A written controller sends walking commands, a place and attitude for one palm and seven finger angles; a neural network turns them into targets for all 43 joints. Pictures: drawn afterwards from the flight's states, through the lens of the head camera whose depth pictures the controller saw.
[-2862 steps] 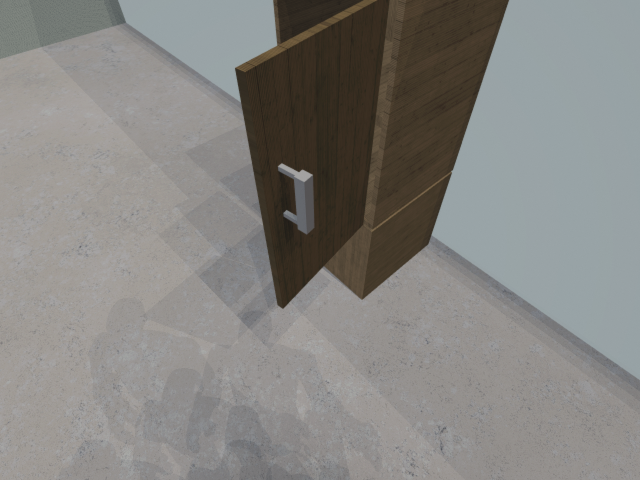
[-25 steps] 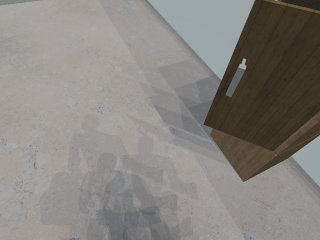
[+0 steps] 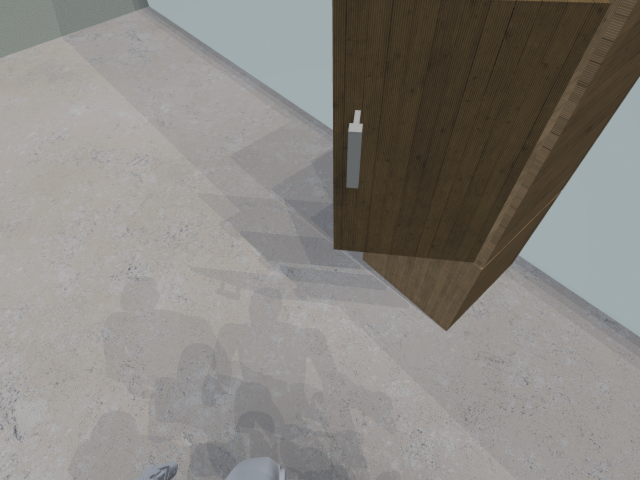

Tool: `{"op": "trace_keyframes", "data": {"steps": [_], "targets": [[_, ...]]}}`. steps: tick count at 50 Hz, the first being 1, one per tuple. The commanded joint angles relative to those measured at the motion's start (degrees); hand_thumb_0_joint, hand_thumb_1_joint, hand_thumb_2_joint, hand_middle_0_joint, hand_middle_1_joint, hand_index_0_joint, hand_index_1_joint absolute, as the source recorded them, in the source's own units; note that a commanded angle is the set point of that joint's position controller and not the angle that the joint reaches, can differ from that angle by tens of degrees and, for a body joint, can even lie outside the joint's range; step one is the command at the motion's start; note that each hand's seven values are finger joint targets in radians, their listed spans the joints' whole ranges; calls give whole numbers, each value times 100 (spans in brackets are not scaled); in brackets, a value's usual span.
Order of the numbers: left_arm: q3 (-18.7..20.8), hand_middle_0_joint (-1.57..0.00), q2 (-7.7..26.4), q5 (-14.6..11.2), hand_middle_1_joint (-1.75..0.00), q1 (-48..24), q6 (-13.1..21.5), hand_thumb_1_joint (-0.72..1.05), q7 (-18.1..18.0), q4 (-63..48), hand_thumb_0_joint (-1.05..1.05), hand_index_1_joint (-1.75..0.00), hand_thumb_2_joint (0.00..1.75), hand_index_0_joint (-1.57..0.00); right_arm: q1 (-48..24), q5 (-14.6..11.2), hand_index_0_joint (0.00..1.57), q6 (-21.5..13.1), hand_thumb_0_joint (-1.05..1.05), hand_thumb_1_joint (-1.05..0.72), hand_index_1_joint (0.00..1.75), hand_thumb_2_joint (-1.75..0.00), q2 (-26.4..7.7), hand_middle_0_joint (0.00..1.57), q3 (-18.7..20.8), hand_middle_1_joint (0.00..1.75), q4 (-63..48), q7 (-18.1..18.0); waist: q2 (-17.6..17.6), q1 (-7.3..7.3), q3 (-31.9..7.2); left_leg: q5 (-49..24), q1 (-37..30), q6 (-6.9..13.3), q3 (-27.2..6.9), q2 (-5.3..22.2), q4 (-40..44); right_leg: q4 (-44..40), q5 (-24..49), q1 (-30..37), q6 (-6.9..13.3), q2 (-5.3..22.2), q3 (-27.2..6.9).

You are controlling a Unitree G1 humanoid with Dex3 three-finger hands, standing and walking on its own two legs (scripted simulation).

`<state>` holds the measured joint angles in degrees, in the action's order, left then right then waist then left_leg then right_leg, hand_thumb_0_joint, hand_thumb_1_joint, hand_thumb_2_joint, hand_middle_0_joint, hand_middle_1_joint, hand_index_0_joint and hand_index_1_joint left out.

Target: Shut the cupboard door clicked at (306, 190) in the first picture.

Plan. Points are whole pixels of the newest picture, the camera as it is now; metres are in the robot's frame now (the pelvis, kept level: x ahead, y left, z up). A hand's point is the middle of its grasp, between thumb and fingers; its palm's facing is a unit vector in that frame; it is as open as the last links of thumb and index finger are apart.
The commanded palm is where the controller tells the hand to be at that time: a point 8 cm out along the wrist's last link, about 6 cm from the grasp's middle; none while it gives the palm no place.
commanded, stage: turn to face it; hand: left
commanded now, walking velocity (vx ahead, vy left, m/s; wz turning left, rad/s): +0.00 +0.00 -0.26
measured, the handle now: (355, 150) +0.63 -0.04 +0.01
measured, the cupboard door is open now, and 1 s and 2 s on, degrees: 40 40 40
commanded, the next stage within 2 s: take the last steps up to it in 0.06 s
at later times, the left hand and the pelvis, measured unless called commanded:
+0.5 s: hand (201, 472) +0.15 +0.19 -0.16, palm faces -0.18 -0.97 -0.17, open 7.4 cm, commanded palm none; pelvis +0.04 +0.00 +0.01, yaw -10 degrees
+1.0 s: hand (284, 438) +0.20 +0.08 -0.20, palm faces -0.16 -0.98 -0.14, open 7.4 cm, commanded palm none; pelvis +0.15 -0.09 -0.01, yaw -11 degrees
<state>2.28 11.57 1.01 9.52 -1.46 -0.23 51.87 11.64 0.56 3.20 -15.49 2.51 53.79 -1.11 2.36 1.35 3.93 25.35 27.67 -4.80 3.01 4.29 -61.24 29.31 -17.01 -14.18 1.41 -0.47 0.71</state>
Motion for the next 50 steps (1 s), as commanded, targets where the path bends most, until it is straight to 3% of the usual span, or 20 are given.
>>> {"op": "trace_keyframes", "data": {"steps": [1,4,7,9,10,16,22,27,29,30,31,32,34,37,42,45,46,47,48,50], "targets": [[300,-20,1168,40,-30,199,99,90,-84,-239,0,-30,90,-20,15,21,20,-133,0,-90,30,-90,-191,20,56,30,-409,14,-1043,-168,-673,-189,33,14,-14,-79,869,-811,3275,731,969,1357,-1144],[348,-20,1213,55,-30,158,80,90,-93,-174,0,-30,90,-20,125,-2,20,-196,0,-90,30,-90,-152,20,36,30,-387,-10,-1089,-135,-675,-292,-402,65,27,-145,1938,-624,3163,710,962,1366,-1298],[296,-20,995,-31,-30,64,25,90,-81,-151,0,-30,90,-20,600,17,20,-291,0,-90,30,-90,-280,20,41,30,-182,-51,-650,86,-670,-1898,-1940,199,-63,-32,3667,-81,2149,-232,402,902,-1138],[207,-20,488,-69,-30,447,-27,90,-36,-192,0,-30,90,-20,831,141,20,-337,0,-90,30,-90,-1016,20,150,30,-197,-84,1295,32,-811,-3020,-2208,1154,-1936,1823,4153,1364,-1089,-923,-134,-99,-145],[220,-20,615,-16,-30,207,-73,90,-15,-238,0,-30,90,-20,895,183,20,-342,0,-90,30,-90,-1051,20,172,30,-182,-142,1171,190,-655,-2484,-2125,1435,-2387,2106,4528,2548,-1890,-1338,-179,-184,-198],[275,-20,497,41,-30,-18,-86,90,240,-95,0,-30,90,-20,773,174,20,-464,0,-90,30,-90,-666,20,105,30,-147,-159,603,65,-387,-1847,-2185,1147,-938,1540,4689,3335,-586,-1897,-283,233,-185],[230,-20,375,60,-30,-456,-94,90,355,-186,0,-30,90,-20,1127,183,20,-499,0,-90,30,-90,-745,20,219,30,159,-115,650,233,-183,-1091,-2166,1139,-519,1648,4949,2034,-248,-1777,-305,386,95],[236,-20,394,63,-30,-305,-21,90,392,-68,0,-30,90,-20,905,173,20,-463,0,-90,30,-90,-938,20,308,30,300,-75,844,103,-279,-975,-1662,1018,-218,1666,4532,624,-89,-542,-208,197,463],[296,-20,583,74,-30,396,25,90,361,206,0,-30,90,-20,749,155,20,-438,0,-90,30,-90,-832,20,279,30,341,-43,333,-274,-381,-777,-1001,722,145,1279,3744,-366,421,777,-97,-5,569],[375,-20,964,91,-30,946,96,90,302,394,0,-30,90,-20,673,91,20,-440,0,-90,30,-90,-612,20,236,30,276,-4,-559,-544,-564,-241,-96,469,674,805,2694,-1004,-180,1821,151,631,-162],[477,-20,1558,105,-30,1421,143,90,189,556,0,-30,90,-20,342,29,20,-440,0,-90,30,-90,-96,20,90,30,1,15,-2157,-783,-568,1373,1134,234,990,-47,1044,-1681,-479,2274,767,1924,-2058],[442,-20,1548,28,-30,1471,141,90,110,529,0,-30,90,-20,106,49,20,-404,0,-90,30,-90,-268,20,82,30,-128,-14,-1702,-832,-537,1252,1219,346,225,60,65,-1888,-482,1721,1171,2218,-2334],[330,-20,1087,35,-30,723,155,90,25,417,0,-30,90,-20,272,63,20,-375,0,-90,30,-90,-290,20,130,30,57,-36,-1660,-415,-266,554,1173,364,-64,294,-487,-1901,-626,1136,1253,1889,-1843],[163,-20,658,41,-30,196,257,90,-2,295,0,-30,90,-20,601,120,20,-316,0,-90,30,-90,-58,20,100,30,227,48,-945,26,-132,-215,364,287,133,261,-51,-1699,865,311,1067,1386,-544],[160,-20,690,54,-30,366,320,90,-20,468,0,-30,90,-20,644,115,20,-370,0,-90,30,-90,150,20,23,30,134,59,-850,41,-328,-397,-209,310,326,116,1761,-1413,1673,621,1153,1369,-450],[156,-20,625,-29,-30,365,271,90,-10,550,0,-30,90,-20,1070,131,20,-476,0,-90,30,-90,105,20,-14,30,328,12,-524,240,-405,-1589,-1473,366,453,-66,3255,-618,1628,371,796,1035,-270],[100,-20,395,-61,-30,570,260,90,-15,550,0,-30,90,-20,1265,147,20,-531,0,-90,30,-90,-157,20,2,30,406,-19,124,234,-553,-2728,-2315,561,-217,355,3559,138,1546,-205,468,714,-92],[42,-20,125,-89,-30,836,234,90,-37,505,0,-30,90,-20,1443,179,20,-540,0,-90,30,-90,-566,20,55,30,420,-90,1124,204,-748,-4243,-2870,1164,-1515,1524,3689,929,167,-887,72,218,264],[-17,-20,182,-64,-30,797,187,90,-74,436,0,-30,90,-20,1413,139,20,-470,0,-90,30,-90,-695,20,47,30,363,-155,1246,192,-609,-5461,-2630,1685,-2025,2161,3874,1755,-1694,-950,-74,86,215],[42,-20,307,-53,-30,579,60,90,-130,507,0,-30,90,-20,912,116,20,-432,0,-90,30,-90,-506,20,-49,30,324,-261,1208,49,-463,-6123,-2086,1719,-1646,1945,3977,2386,-1827,-841,-208,278,-244]]}}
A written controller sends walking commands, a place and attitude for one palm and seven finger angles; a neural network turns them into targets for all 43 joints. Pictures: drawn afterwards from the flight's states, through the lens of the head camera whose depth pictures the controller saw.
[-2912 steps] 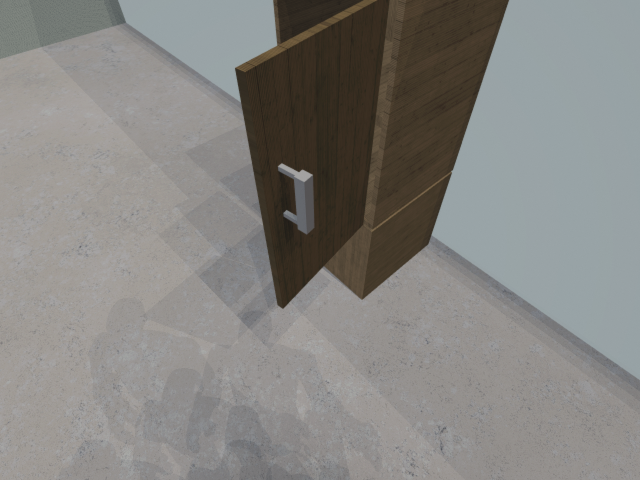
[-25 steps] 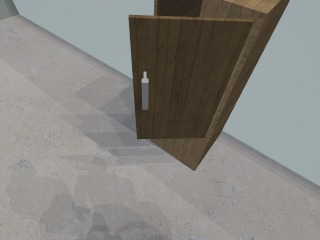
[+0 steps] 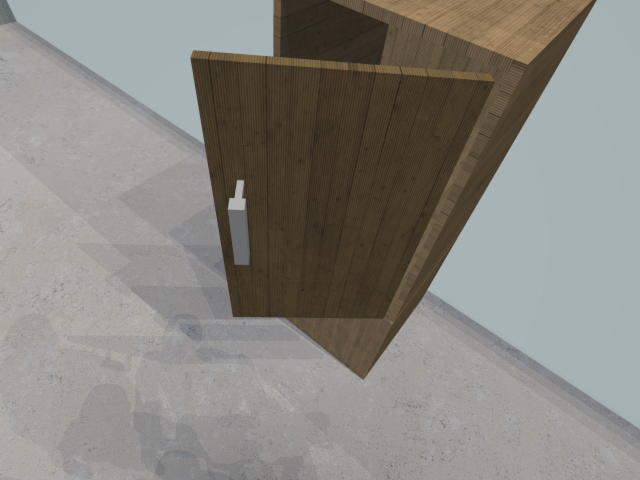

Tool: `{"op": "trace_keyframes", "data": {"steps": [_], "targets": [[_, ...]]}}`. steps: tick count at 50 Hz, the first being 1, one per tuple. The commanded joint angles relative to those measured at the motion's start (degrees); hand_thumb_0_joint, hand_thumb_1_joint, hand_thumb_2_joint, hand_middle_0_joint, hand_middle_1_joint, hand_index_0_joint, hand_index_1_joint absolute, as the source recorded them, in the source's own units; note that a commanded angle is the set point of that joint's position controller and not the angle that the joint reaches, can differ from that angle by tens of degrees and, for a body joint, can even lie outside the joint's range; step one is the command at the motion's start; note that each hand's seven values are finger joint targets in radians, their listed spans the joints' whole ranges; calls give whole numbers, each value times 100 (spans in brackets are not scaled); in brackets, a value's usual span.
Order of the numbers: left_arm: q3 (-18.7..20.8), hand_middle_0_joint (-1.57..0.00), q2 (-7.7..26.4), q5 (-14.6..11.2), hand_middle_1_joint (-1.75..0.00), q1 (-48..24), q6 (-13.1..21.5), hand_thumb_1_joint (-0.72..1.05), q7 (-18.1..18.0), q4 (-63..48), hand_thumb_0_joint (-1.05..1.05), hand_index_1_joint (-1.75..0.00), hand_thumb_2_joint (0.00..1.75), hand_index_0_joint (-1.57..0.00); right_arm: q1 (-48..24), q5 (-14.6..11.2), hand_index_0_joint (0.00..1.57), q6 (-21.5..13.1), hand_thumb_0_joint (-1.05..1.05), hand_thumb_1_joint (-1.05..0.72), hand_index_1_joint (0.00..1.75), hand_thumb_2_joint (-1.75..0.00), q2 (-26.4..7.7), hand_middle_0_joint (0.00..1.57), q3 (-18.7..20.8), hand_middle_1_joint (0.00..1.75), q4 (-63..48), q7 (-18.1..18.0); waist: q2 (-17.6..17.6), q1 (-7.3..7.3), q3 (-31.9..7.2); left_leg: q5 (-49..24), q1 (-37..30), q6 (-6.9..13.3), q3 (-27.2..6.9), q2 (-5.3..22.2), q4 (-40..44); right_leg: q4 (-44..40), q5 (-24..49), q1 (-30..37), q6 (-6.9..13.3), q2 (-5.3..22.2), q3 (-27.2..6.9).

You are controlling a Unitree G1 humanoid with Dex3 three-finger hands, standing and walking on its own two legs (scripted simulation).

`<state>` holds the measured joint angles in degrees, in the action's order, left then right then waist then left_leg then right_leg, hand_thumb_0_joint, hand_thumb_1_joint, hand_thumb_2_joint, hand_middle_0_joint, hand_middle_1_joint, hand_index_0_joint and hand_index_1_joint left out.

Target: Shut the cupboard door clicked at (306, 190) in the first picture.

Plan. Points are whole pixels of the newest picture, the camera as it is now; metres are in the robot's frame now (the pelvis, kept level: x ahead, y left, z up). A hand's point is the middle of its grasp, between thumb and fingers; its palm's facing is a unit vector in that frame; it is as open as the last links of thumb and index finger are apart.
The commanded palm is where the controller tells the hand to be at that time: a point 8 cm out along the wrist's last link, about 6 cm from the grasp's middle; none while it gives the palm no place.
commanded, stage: come to a stop and stand still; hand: left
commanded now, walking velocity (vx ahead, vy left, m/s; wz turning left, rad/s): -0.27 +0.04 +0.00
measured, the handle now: (241, 223) +0.46 +0.15 +0.02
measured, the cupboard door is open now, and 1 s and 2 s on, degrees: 40 40 40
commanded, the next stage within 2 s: look again from close up in 1.74 s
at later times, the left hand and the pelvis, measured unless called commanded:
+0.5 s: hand out of the picture +0.06 +0.16 -0.15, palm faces +0.07 -0.97 -0.25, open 7.4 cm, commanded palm none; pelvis +0.01 -0.04 +0.02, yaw +2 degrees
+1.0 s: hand out of the picture +0.02 +0.21 -0.15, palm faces +0.01 -0.96 -0.30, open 7.4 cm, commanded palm none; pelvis -0.02 +0.00 +0.00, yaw -1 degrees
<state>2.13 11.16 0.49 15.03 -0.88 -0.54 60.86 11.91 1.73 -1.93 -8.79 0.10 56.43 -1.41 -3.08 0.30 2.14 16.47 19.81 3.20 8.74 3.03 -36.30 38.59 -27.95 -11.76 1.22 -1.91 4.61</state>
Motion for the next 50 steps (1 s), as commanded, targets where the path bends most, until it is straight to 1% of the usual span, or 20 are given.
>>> {"op": "trace_keyframes", "data": {"steps": [1,5,9,10,12,13,14,18,23,25,27,28,29,30,32,34,35,37,43,50], "targets": [[59,-20,342,-23,-30,44,-18,90,-101,-334,0,-30,90,-20,601,-23,20,98,0,-90,30,-90,-1064,20,171,30,15,-227,1541,68,-357,-5191,-1318,890,-1888,1857,1416,1294,-559,-995,-221,489,-660],[81,-20,306,28,-30,83,-81,90,-92,-346,0,-30,90,-20,190,-75,20,173,0,-90,30,-90,-1127,20,332,30,-18,-187,1020,-22,-653,-4792,-1588,570,-1123,1388,1218,-34,645,-528,-225,375,-268],[134,-20,443,90,-30,290,-77,90,-108,-400,0,-30,90,-20,-205,-99,20,290,0,-90,30,-90,-1137,20,440,30,-139,-104,815,-192,-476,-3070,-954,205,-856,1045,976,-700,2188,-74,-126,465,-347],[160,-20,597,118,-30,246,-63,90,-119,-452,0,-30,90,-20,-243,-112,20,328,0,-90,30,-90,-1064,20,465,30,-195,-76,547,-168,-406,-2232,-692,10,-736,785,785,-893,2964,-23,-43,685,-665],[191,-20,986,153,-30,9,-24,90,-105,-562,0,-30,90,-20,-107,-140,20,421,0,-90,30,-90,-737,20,460,30,-278,13,-507,-51,-252,-164,-393,-362,-270,-61,-61,-1611,3529,-311,459,1712,-1725],[219,-20,1122,146,-30,25,21,90,-113,-549,0,-30,90,-20,-141,-127,20,487,0,-90,30,-90,-578,20,426,30,-316,28,-996,-99,-114,1099,-202,-450,-347,-340,-723,-1993,4186,-353,829,2126,-2115],[217,-20,1098,141,-30,70,54,90,-132,-529,0,-30,90,-20,-237,-105,20,521,0,-90,30,-90,-628,20,429,30,-330,22,-1007,-200,-205,1657,56,-428,-653,-298,-1352,-1955,4920,-147,1033,2256,-2178],[267,-20,1094,132,-30,12,70,90,-218,-555,0,-30,90,-20,-269,-136,20,473,0,-90,30,-90,-735,20,395,30,-321,35,-716,-251,-589,1460,721,-545,-921,-322,-2089,-1413,6190,1042,1093,2113,-1659],[315,-20,1211,152,-30,44,58,90,-232,-582,0,-30,90,-20,-347,-150,20,447,0,-90,30,-90,-702,20,337,30,-431,82,-754,-326,-597,1191,396,-611,-810,-330,-1003,-1464,5581,1033,1000,2059,-1501],[309,-20,1223,152,-30,-50,49,90,-213,-591,0,-30,90,-20,-103,-150,20,412,0,-90,30,-90,-675,20,308,30,-381,85,-835,-211,-645,720,-53,-602,-661,-362,9,-1356,5156,858,825,1880,-1403],[253,-20,1111,75,-30,-285,18,90,-195,-581,0,-30,90,-20,339,-134,20,349,0,-90,30,-90,-733,20,288,30,-196,80,-645,38,-592,-610,-1234,-546,-621,-299,1378,-1175,3721,21,401,1565,-1185],[26,-20,1333,18,-30,-345,147,90,-240,-932,0,-30,90,-20,112,-22,20,202,0,-90,30,-90,-1153,20,290,30,-674,137,1138,192,-295,-1649,-1295,-392,-1090,-14,1993,-504,2850,138,55,937,-743],[59,-20,945,29,-30,4,97,90,-226,-1159,0,-30,90,-20,157,57,20,72,0,-90,30,-90,-1455,20,443,30,-879,102,2186,25,-1068,-2418,-1415,-194,-1440,642,1365,-54,864,-399,-56,663,-281],[38,-20,849,42,-30,89,92,90,-218,-1237,0,-30,90,-20,51,52,20,160,0,-90,30,-90,-1431,20,442,30,-1041,75,1899,3,-1234,-2457,-1376,91,-1369,697,1016,-104,484,-539,-52,485,-218],[-34,-20,720,120,-30,10,-47,90,-208,-1163,0,-30,90,-20,-42,3,20,181,0,-90,30,-90,-1209,20,418,30,-1165,12,1896,34,-459,-1658,-522,181,-1616,705,1345,231,382,-741,-60,374,-202],[-49,-20,625,144,-30,277,-40,90,-164,-1111,0,-30,90,-20,-146,2,20,179,0,-90,30,-90,-1127,20,379,30,-1256,7,787,-170,56,-1087,132,177,-1561,614,1218,-131,905,-554,-62,380,-250],[-39,-20,654,151,-30,327,1,90,-160,-1119,0,-30,90,-20,-61,-23,20,149,0,-90,30,-90,-1108,20,378,30,-1260,2,553,-159,30,-1314,45,77,-1460,482,1062,-408,1323,-511,-32,417,-375],[-28,-20,791,115,-30,287,49,90,-164,-1174,0,-30,90,-20,169,-59,20,87,0,-90,30,-90,-1067,20,382,30,-1215,0,560,-26,-190,-1176,-274,-21,-1445,321,1086,-473,1628,-574,20,482,-623],[-31,-20,819,99,-30,247,47,90,-169,-1202,0,-30,90,-20,181,-54,20,77,0,-90,30,-90,-1124,20,390,30,-965,43,435,-53,57,-210,-113,26,-1425,326,1462,-641,1550,-540,-36,492,-714],[16,-20,1032,90,-30,134,127,90,-153,-1075,0,-30,90,-20,126,-70,20,14,0,-90,30,-90,-1268,20,422,30,-668,54,246,-36,-108,-48,-388,20,-1322,274,1572,-931,1700,-451,5,624,-895]]}}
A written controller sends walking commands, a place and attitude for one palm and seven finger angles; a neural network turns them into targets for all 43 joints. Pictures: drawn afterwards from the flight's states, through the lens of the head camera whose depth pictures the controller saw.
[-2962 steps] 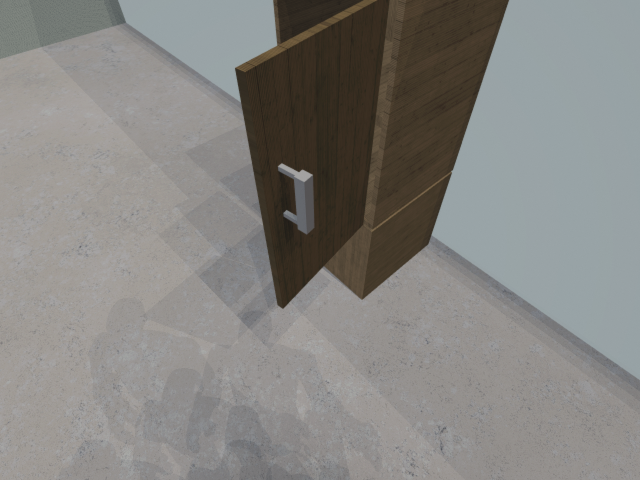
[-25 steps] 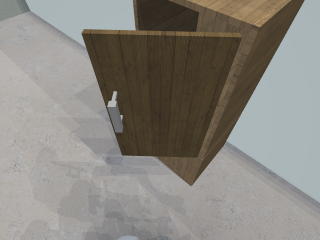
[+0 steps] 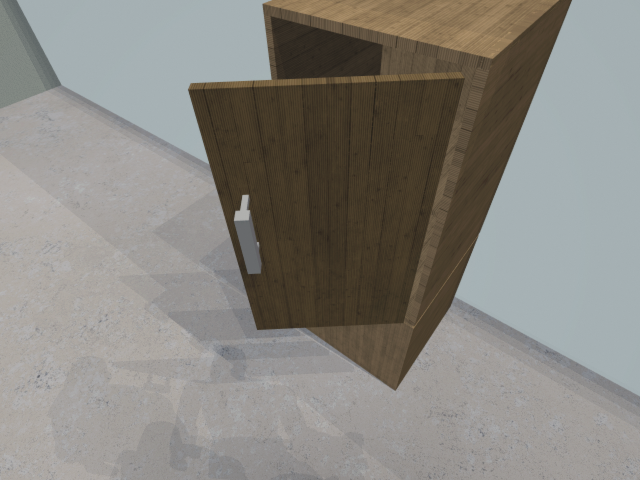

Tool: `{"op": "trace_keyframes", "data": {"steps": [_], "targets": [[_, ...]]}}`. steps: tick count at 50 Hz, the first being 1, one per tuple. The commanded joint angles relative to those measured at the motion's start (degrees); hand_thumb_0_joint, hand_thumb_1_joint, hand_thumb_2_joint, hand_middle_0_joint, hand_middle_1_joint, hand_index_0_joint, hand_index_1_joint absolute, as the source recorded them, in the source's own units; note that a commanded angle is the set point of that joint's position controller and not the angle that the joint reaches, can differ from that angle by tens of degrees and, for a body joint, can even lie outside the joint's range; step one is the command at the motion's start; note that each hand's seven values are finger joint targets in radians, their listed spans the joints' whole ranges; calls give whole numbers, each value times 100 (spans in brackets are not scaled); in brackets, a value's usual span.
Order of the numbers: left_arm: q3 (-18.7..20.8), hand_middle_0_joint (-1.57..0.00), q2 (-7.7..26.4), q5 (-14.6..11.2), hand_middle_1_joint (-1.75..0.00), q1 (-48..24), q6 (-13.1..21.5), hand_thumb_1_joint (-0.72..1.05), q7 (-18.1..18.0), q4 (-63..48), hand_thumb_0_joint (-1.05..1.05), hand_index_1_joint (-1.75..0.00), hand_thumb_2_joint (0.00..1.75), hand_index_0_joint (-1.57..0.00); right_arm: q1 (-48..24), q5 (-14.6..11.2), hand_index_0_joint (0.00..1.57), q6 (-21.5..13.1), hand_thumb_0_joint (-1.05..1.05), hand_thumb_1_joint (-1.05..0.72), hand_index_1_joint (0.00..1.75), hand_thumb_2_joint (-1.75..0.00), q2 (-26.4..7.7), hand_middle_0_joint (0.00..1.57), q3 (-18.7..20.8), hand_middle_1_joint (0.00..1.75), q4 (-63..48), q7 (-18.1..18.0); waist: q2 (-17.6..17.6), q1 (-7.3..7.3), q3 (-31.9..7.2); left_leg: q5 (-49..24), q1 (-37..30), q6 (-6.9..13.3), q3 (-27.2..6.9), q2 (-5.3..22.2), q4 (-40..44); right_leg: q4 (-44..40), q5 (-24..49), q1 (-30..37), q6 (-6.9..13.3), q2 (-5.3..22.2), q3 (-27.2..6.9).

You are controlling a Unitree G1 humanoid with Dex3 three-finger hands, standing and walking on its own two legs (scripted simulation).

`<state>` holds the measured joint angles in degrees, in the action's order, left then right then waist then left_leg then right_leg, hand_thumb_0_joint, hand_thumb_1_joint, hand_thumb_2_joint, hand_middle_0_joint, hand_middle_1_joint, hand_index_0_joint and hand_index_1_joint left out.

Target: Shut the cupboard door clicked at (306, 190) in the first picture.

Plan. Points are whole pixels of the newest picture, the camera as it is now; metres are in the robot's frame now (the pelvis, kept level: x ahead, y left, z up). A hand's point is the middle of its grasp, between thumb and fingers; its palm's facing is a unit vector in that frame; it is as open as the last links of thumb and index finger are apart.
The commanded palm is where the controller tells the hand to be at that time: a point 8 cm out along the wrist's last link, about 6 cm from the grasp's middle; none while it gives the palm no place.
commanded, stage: come to a stop and stand still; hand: left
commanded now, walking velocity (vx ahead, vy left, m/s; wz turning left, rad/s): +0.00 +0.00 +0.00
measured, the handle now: (250, 234) +0.48 +0.15 +0.02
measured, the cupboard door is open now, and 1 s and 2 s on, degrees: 40 40 40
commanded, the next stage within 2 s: look again from close up in 0.74 s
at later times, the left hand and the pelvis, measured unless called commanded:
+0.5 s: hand out of the picture +0.07 +0.21 -0.14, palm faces -0.03 -0.93 -0.36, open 7.4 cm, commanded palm none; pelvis -0.01 -0.03 +0.01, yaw +1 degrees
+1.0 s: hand out of the picture +0.09 +0.20 -0.13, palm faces -0.01 -0.94 -0.34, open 7.4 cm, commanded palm none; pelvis +0.02 -0.04 +0.02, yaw +2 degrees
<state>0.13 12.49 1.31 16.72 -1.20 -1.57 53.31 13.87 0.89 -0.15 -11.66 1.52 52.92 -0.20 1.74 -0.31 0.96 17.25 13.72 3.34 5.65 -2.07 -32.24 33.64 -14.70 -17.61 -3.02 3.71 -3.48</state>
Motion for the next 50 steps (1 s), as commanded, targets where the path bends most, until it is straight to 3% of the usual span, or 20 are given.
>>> {"op": "trace_keyframes", "data": {"steps": [1,17,22,27,38,50], "targets": [[216,-20,928,6,-30,-65,167,90,-47,-288,0,-30,90,-20,-84,9,20,-164,0,-90,30,-90,-1001,20,278,30,-279,-65,-222,34,52,-45,215,-1,-1012,783,1205,-509,324,116,436,83,-122],[216,-20,1621,-16,-30,-740,286,90,47,149,0,-30,90,-20,-367,-9,20,-190,0,-90,30,-90,-1649,20,268,30,347,-7,-190,94,65,326,-54,-123,-986,782,1484,-1374,-452,161,492,298,-392],[184,-20,1729,-32,-30,-937,307,90,57,262,0,-30,90,-20,-434,-16,20,-200,0,-90,30,-90,-1740,20,219,30,498,3,-229,107,-33,-159,-230,-170,-938,788,1454,-1506,-221,303,487,359,-401],[154,-20,1787,-50,-30,-1090,330,90,59,361,0,-30,90,-20,-546,-20,20,-220,0,-90,30,-90,-1832,20,172,30,612,4,-241,104,-238,-772,-451,-191,-926,839,1463,-1470,481,580,477,376,-310],[149,-20,1815,-35,-30,-1239,330,90,61,445,0,-30,90,-20,-766,-22,20,-189,0,-90,30,-90,-1825,20,130,30,731,-2,-281,77,-177,-884,-576,-223,-896,862,1599,-1636,624,735,454,368,-226],[164,-20,1789,-49,-30,-1191,357,90,48,515,0,-30,90,-20,-869,-25,20,-208,0,-90,30,-90,-1820,20,115,30,776,-41,-226,59,-427,-1486,-819,-251,-866,901,1542,-1560,1524,1049,459,407,-142]]}}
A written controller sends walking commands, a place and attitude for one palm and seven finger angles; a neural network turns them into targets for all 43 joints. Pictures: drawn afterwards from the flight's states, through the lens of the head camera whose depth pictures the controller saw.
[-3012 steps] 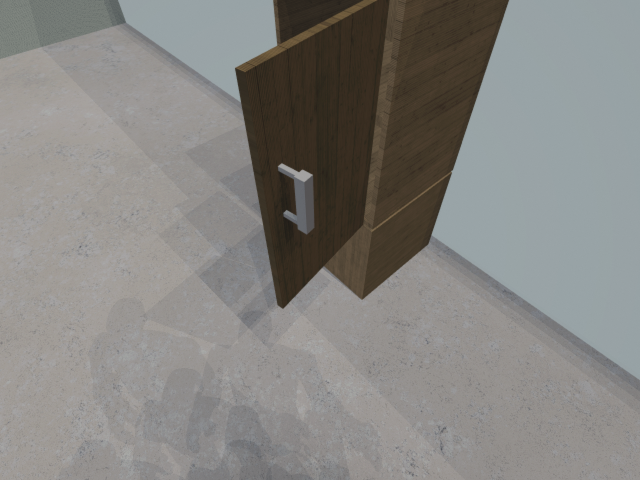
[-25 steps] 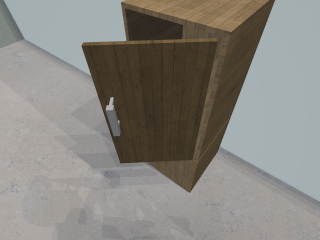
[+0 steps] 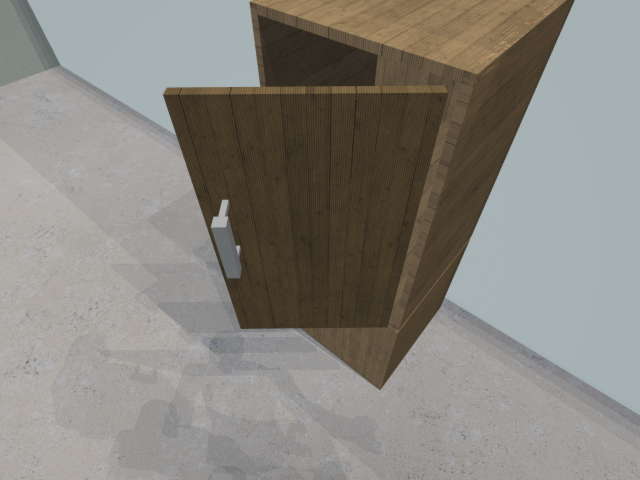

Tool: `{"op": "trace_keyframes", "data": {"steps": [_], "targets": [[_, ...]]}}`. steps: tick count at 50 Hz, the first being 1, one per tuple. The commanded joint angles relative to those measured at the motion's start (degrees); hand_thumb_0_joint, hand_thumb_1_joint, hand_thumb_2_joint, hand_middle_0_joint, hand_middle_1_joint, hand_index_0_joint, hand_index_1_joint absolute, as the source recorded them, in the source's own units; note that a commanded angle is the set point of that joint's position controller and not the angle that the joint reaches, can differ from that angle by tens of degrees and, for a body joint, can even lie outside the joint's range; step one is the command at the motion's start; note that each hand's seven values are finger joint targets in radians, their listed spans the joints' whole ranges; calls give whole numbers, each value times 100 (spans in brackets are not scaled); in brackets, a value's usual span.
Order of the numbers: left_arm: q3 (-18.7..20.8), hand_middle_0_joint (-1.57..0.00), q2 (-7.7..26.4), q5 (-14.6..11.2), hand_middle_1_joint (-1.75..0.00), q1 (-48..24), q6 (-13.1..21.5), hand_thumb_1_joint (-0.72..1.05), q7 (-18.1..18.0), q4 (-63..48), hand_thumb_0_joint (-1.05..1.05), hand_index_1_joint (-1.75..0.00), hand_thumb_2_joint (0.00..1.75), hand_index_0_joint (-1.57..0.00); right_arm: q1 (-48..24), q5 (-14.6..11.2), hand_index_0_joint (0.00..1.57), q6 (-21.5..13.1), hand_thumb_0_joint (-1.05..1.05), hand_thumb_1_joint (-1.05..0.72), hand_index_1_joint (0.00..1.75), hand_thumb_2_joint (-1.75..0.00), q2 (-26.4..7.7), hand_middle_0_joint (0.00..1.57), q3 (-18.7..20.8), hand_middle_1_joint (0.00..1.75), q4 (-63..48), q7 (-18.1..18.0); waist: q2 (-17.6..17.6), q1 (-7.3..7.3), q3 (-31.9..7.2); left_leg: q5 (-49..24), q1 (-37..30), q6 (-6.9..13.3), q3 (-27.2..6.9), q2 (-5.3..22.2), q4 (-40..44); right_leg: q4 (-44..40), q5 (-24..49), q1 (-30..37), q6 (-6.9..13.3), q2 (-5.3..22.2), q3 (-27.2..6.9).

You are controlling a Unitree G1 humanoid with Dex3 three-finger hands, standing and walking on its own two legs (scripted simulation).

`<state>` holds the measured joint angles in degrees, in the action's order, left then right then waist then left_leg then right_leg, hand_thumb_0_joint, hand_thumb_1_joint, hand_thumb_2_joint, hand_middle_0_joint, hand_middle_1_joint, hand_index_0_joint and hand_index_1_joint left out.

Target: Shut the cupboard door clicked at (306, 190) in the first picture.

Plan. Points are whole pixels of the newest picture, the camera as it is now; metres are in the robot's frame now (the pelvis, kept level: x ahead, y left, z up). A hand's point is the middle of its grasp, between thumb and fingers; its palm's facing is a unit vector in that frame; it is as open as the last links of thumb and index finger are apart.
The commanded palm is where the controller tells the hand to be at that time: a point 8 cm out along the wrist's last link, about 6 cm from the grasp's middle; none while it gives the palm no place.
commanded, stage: look again from close up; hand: left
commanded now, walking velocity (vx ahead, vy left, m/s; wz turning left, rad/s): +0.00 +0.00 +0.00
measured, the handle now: (229, 239) +0.47 +0.18 +0.00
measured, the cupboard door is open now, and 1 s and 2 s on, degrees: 40 40 40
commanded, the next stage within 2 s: raise the hand and make a fist in 0.30 s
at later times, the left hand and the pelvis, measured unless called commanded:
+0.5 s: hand (132, 474) +0.15 +0.26 -0.11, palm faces +0.23 -0.94 -0.26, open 7.4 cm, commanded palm +0.11 +0.29 -0.08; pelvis +0.00 +0.00 -0.02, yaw +1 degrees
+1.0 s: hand (146, 455) +0.16 +0.23 -0.05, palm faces +0.06 -1.00 -0.03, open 5.3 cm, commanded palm +0.13 +0.28 -0.05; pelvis -0.04 +0.01 -0.12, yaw +2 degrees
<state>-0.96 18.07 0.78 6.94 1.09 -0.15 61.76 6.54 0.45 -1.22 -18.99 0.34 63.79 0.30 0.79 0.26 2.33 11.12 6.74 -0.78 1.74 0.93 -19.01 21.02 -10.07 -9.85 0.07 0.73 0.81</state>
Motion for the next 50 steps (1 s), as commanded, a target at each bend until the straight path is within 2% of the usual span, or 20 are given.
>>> {"op": "trace_keyframes", "data": {"steps": [1,19,20,21,22,23,24,25,26,27,28,30,32,34,35,38,41,44,48,50], "targets": [[265,-20,1234,2,-30,-209,126,90,-93,-318,0,-30,90,-20,-151,14,20,-99,0,-90,30,-90,-1087,20,225,30,-307,-91,-99,-6,-542,-864,-119,165,-483,604,237,-317,1044,283,151,712,-571],[273,-20,1233,7,-30,-180,104,90,-84,-233,0,-30,90,-20,-210,16,20,-114,0,-90,30,-90,-1129,20,204,30,-262,-117,-73,-33,-475,-1028,-198,169,-498,644,344,-417,1092,388,127,710,-505],[206,-20,502,2,-30,655,185,90,-310,-122,0,-30,90,-20,110,-51,20,-125,0,-90,30,-90,-489,20,127,30,-585,-60,55,-30,-632,-856,72,55,-33,743,-703,17,2077,412,-62,921,-595],[4249,-20,5091,-371,-30,-3893,1886,90,-103,-7479,0,-30,90,-20,1243,209,20,-857,0,-90,30,-90,-1006,20,563,30,-1960,-864,-1090,233,-1330,-1514,-892,467,-592,365,-1500,1119,916,243,130,759,-380],[994,-22,817,-603,-32,646,1215,90,84,-4315,0,-32,90,-22,-205,-361,20,-976,0,-90,30,-90,-491,20,248,30,-2223,-770,958,-75,-2189,-2447,-567,105,-55,-139,-1880,2248,994,-368,149,117,283],[1115,-24,-269,-1159,-34,1373,832,90,264,-5308,0,-34,90,-24,-253,-240,20,-1167,0,-90,30,-90,-303,20,260,30,-2741,-566,1362,-204,-2343,-3144,-530,-74,-184,-46,-1798,1931,826,-523,122,105,473],[1416,-25,248,-1096,-36,660,1202,90,316,-5800,0,-36,90,-25,155,-244,20,-1409,0,-90,30,-90,-237,20,397,30,-2791,-453,895,34,-1443,-2389,296,-18,-204,-57,-1546,1465,744,-1072,81,3,444],[1603,-27,96,-1326,-38,1354,1422,90,436,-5413,0,-38,90,-27,191,-184,20,-1552,0,-90,30,-90,-277,20,541,30,-2867,-424,653,-43,-644,-1434,1051,-44,-236,-131,-1661,1457,457,-1391,76,-39,483],[1805,-29,76,-1443,-40,1479,1737,90,559,-4889,0,-40,90,-29,185,-151,20,-1628,0,-90,30,-90,-300,20,522,30,-2877,-338,28,42,-71,-226,1927,-101,-366,-168,-1712,1619,-394,-1932,80,-35,589],[1895,-31,-134,-1613,-42,1832,2209,90,798,-4497,0,-42,90,-31,135,-145,20,-1680,0,-90,30,-90,-278,20,551,30,-2967,-296,-762,-63,92,466,2536,-74,-416,-174,-1992,1895,-995,-2448,98,-93,603],[1926,-33,-232,-1756,-44,2070,2707,90,1128,-4230,0,-44,90,-33,167,-158,20,-1765,0,-90,30,-90,-260,20,573,30,-3072,-264,-778,-149,181,621,2881,-70,-338,-252,-2365,2170,-1133,-2699,159,-59,457],[2081,-36,-73,-1953,-48,2005,3701,90,1816,-4352,0,-48,90,-36,157,-76,20,-1939,0,-90,30,-90,-237,20,557,30,-3274,-168,-803,-292,-593,792,3537,-43,-257,-308,-3201,2929,-1339,-3206,171,-13,214],[2213,-40,317,-2096,-52,1681,4330,90,2552,-4641,0,-52,90,-40,147,-73,20,-2119,0,-90,30,-90,-302,20,536,30,-3539,-134,-456,-301,-1366,894,4051,15,-226,-294,-3872,3483,-1568,-3462,207,28,-137],[2416,-44,695,-2358,-56,1401,4078,90,2964,-5213,0,-56,90,-44,116,-141,20,-2136,0,-90,30,-90,-394,20,498,30,-3944,-179,116,-394,-2052,1057,4241,112,-142,-295,-4170,3655,-1954,-3421,193,71,-419],[2589,-46,818,-2526,-58,1393,3812,90,3035,-5460,0,-58,90,-46,117,-195,20,-2119,0,-90,30,-90,-360,20,471,30,-4111,-241,37,-419,-2265,1210,4324,143,-123,-283,-4237,3535,-2273,-3325,151,78,-532],[2420,-51,791,-2716,-64,713,3238,90,2922,-6772,0,-64,90,-51,124,-258,20,-2102,0,-90,30,-90,-323,20,371,30,-4313,-443,58,-225,-2407,1511,4446,231,-246,-196,-4404,3396,-2727,-3431,64,-34,-603],[2246,-57,663,-2458,-70,969,2869,90,2512,-7686,0,-70,90,-57,282,-254,20,-2050,0,-90,30,-90,-235,20,368,30,-4212,-536,236,-175,-2612,1056,4071,258,-354,-144,-4333,3560,-1844,-3374,75,-136,-304],[1957,-62,496,-2192,-76,1057,2531,90,2210,-7869,0,-76,90,-62,345,-233,20,-1922,0,-90,30,-90,-202,20,346,30,-4096,-572,238,-27,-2433,911,4019,246,-457,-116,-4285,3713,-1446,-3571,61,-207,-9],[2043,-69,487,-2111,-84,1489,2144,90,2046,-7511,0,-84,90,-69,274,-249,20,-1745,0,-90,30,-90,-151,20,304,30,-4087,-576,189,-133,-2150,1029,4110,190,-508,-126,-4062,3645,-1563,-3546,98,-224,150],[2019,-73,404,-2133,-88,1739,2022,90,2011,-7503,0,-88,90,-73,275,-253,20,-1686,0,-90,30,-90,-111,20,315,30,-4184,-556,72,-165,-2284,993,4065,167,-486,-143,-3981,3556,-1530,-3396,66,-173,150]]}}
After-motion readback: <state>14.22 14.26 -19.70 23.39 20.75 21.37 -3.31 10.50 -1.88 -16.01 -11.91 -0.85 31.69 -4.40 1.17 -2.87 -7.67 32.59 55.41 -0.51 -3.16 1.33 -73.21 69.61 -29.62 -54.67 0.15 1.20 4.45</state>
